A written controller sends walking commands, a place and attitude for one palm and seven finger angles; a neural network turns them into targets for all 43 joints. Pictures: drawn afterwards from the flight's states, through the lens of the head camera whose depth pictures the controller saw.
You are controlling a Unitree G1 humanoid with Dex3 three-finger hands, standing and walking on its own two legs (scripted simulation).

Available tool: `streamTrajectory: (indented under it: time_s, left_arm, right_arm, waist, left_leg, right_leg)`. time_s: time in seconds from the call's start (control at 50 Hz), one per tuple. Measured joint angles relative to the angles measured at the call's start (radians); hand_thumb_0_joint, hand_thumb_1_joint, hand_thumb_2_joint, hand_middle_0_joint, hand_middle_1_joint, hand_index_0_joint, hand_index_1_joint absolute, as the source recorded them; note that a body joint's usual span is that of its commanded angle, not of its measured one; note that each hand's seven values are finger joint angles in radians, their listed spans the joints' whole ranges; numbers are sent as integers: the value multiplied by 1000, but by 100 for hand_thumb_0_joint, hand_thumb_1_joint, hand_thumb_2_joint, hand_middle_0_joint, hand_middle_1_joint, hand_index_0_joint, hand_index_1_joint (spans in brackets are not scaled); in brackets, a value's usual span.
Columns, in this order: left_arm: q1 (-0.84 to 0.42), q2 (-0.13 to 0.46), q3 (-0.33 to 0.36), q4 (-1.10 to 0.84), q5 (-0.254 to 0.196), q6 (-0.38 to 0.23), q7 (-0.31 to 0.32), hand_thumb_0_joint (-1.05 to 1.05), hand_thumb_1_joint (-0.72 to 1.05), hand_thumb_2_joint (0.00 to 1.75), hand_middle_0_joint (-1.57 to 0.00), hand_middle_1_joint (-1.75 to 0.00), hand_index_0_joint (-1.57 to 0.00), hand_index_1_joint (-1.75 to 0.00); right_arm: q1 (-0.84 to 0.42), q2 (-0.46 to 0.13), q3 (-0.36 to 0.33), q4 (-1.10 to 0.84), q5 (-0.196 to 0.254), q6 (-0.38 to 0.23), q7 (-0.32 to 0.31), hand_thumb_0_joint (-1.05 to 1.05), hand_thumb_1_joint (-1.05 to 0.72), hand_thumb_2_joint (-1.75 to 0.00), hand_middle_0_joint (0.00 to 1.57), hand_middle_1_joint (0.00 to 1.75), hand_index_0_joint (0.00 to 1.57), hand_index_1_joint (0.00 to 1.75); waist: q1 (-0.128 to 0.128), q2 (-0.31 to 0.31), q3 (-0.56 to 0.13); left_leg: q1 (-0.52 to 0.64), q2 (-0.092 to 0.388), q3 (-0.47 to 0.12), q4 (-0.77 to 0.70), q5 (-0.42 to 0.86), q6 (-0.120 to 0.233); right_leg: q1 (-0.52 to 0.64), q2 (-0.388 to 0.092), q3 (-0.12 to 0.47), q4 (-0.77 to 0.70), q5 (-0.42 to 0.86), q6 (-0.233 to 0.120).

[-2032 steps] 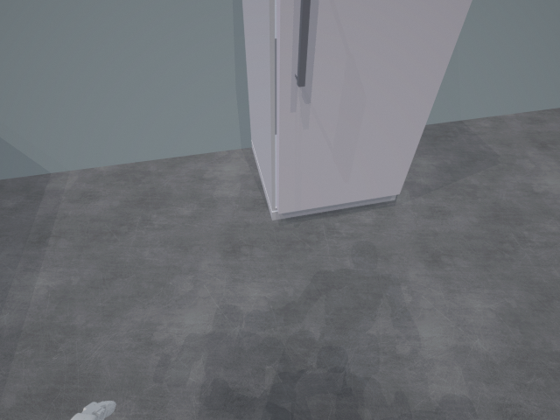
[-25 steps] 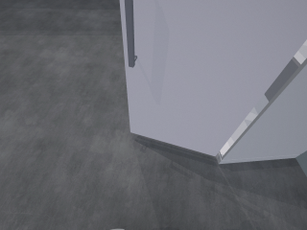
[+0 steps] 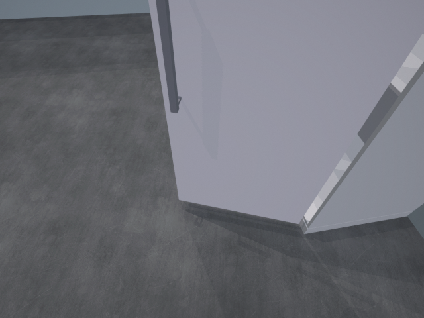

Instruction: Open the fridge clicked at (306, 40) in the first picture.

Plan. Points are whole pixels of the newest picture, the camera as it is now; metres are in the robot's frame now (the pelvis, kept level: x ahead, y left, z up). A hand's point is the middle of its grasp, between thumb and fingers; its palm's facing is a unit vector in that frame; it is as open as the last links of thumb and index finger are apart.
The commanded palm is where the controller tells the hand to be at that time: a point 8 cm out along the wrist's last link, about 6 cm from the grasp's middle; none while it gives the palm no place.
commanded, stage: let the arm hang, fingers relaxed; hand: left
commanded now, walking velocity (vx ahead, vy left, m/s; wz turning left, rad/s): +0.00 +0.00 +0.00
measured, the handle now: (170, 40) +0.70 +0.14 +0.17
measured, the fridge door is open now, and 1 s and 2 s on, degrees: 68 68 68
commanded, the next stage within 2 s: look to check the result in 0.14 s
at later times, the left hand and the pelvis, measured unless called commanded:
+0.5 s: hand out of the picture +0.01 +0.17 -0.18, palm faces -0.02 -0.98 -0.18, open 7.3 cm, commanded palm none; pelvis +0.01 +0.00 +0.00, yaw -1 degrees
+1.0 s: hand out of the picture +0.02 +0.18 -0.18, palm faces -0.02 -0.98 -0.20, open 7.3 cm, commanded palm none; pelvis +0.01 +0.00 +0.00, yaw +0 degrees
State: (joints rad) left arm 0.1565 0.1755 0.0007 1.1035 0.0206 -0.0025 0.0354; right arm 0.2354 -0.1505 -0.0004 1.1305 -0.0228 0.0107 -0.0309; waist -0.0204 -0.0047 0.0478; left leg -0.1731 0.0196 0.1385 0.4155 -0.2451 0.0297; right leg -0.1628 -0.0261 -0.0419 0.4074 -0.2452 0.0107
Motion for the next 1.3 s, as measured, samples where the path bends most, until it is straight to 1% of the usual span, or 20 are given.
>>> streamTrajectory:
  time_s: [0.22, 0.5, 1.3]
  left_arm:
    - [30, -2, 2, 20, -1, 3, 1, 0, 92, 90, -20, -30, -20, -30]
    - [84, -25, -4, 49, 0, 4, 2, 0, 91, 90, -20, -30, -20, -30]
    - [77, -21, -2, 46, -1, -1, 5, 1, 92, 90, -20, -30, -20, -30]
  right_arm:
    - [8, 8, -2, 14, 2, -2, -3, 0, -91, -90, 20, 30, 20, 30]
    - [5, 10, -5, 18, 6, -3, -6, 0, -91, -90, 20, 30, 20, 30]
    - [18, 17, -4, 24, 7, -5, -6, 0, -91, -90, 20, 30, 20, 30]
  waist:
    - [3, 2, 7]
    - [12, -2, 14]
    - [6, 5, 10]
  left_leg:
    - [17, -5, 7, -8, -7, 5]
    - [29, -5, 12, -15, -9, 5]
    - [34, 1, 7, -28, 2, -3]
  right_leg:
    - [13, -5, 8, -5, -6, 6]
    - [23, -3, 12, -12, -6, 7]
    - [29, 3, 7, -25, 3, -1]
